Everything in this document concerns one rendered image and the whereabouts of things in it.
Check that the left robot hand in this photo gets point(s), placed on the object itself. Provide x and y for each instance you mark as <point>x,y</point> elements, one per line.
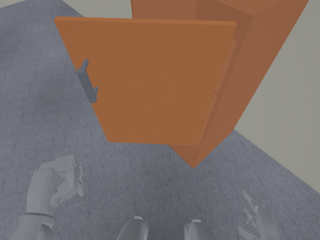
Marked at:
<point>41,196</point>

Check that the cupboard door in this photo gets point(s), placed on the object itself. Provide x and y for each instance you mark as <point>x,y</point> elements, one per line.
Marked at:
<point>156,77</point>

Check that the right robot thigh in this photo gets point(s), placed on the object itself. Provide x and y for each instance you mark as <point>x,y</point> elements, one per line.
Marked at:
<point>198,231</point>

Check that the right robot hand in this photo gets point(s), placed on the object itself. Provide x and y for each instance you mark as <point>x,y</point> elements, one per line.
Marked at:
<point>262,225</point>

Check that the robot right shin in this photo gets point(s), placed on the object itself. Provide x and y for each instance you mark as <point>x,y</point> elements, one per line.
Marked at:
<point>196,220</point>

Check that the handle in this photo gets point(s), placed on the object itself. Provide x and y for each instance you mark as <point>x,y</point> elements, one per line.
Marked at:
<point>86,83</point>

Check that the left robot forearm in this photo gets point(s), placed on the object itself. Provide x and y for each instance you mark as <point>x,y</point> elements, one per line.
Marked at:
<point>34,226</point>

